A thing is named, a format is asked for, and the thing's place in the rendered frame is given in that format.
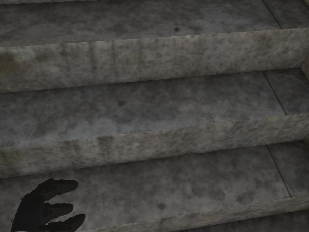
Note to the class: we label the robot left hand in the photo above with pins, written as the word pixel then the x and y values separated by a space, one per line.
pixel 33 214

